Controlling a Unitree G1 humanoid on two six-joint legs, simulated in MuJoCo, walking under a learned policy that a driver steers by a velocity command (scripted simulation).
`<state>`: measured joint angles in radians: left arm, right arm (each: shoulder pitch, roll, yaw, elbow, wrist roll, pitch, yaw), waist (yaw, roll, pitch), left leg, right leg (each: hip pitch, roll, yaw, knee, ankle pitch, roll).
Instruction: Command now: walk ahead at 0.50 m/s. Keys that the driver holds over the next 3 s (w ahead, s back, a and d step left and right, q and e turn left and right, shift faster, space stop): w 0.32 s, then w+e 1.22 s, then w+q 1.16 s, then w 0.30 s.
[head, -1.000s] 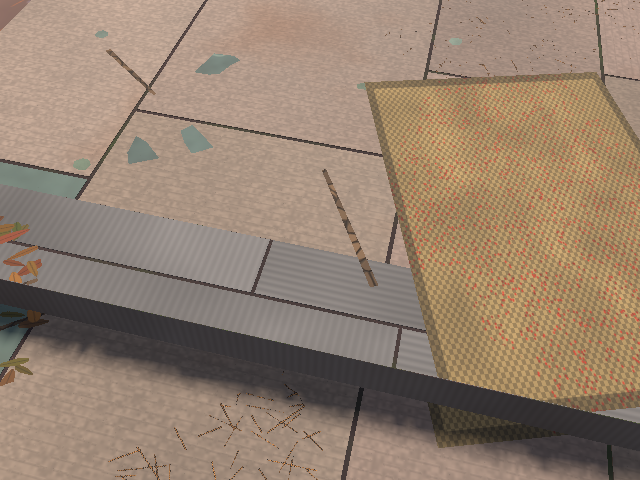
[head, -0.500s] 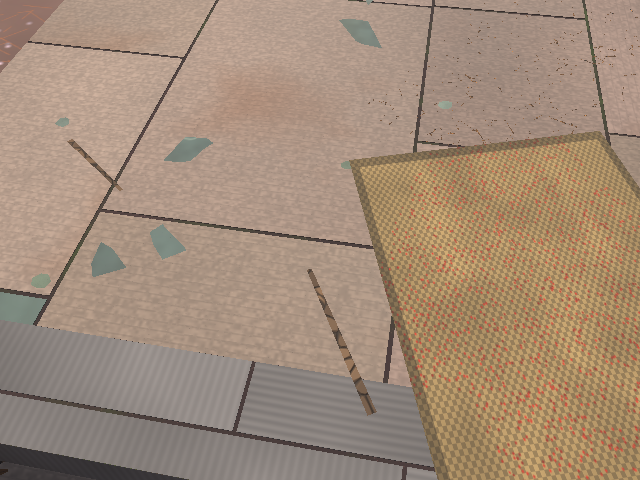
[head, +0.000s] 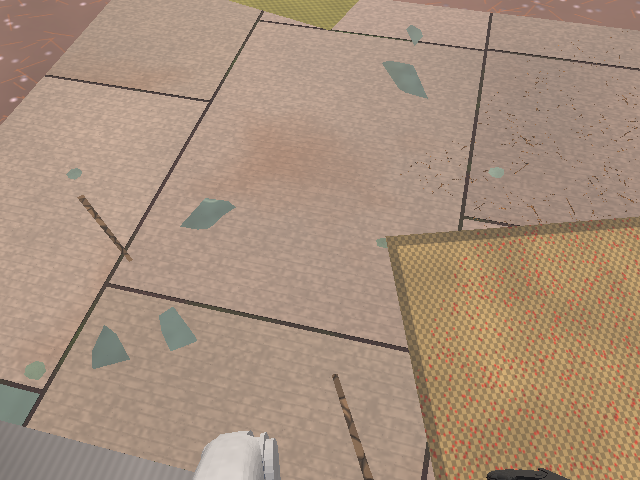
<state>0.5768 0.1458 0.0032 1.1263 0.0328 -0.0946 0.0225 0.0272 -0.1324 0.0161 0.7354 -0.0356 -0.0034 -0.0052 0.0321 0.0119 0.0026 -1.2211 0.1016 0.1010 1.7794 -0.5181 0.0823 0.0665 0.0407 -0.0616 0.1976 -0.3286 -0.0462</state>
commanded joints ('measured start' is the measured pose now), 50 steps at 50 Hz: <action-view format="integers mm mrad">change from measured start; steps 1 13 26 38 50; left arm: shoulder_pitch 27 -150 -571 72 -220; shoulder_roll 114 40 121 245 291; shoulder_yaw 7 -3 51 115 100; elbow -9 -247 -397 -110 -336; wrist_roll -32 33 -2 16 -69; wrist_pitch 8 -8 9 -25 33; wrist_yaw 21 -108 -93 -32 11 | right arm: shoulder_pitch -188 178 511 456 36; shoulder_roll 4 9 -181 -224 -201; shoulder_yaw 39 0 -39 -53 -42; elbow -197 248 280 213 -123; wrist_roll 5 -57 -57 -90 51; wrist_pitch -15 -91 -162 -121 -135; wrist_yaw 19 78 69 68 -17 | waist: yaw -20 31 -53 175 -15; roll -40 -98 83 -201 -76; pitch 106 -67 15 -281 -48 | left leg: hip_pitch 185 805 1310 642 922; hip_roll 19 129 114 -8 -106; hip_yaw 43 -552 -53 10 -125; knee -380 -1389 -1532 -423 -1158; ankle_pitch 137 99 1030 464 590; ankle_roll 43 130 -5 -333 -167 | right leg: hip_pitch -186 -1003 -1070 421 -587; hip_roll -252 -6 -37 -69 -36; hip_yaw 80 408 193 288 374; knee -262 1768 721 567 76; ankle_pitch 491 392 485 707 207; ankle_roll -160 -200 0 -331 -176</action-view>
